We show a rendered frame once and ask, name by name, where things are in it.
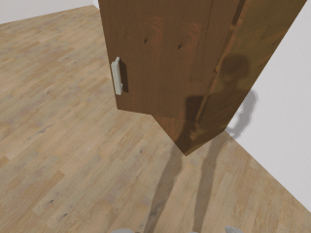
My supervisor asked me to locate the cupboard door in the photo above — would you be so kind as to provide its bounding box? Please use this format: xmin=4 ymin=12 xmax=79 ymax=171
xmin=98 ymin=0 xmax=240 ymax=122

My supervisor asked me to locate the handle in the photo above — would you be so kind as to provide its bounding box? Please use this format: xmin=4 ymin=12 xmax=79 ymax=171
xmin=111 ymin=57 xmax=123 ymax=95

